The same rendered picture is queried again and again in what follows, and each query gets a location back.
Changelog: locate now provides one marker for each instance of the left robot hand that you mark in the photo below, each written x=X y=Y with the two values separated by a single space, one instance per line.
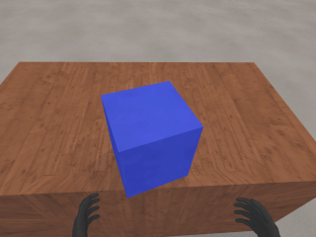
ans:
x=81 y=222

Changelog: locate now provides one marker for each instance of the pedestal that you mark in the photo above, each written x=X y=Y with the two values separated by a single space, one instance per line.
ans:
x=56 y=149

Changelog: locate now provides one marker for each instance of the carton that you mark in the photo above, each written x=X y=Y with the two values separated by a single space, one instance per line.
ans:
x=154 y=135

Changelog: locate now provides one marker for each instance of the right robot hand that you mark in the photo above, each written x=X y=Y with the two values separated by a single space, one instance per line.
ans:
x=260 y=220

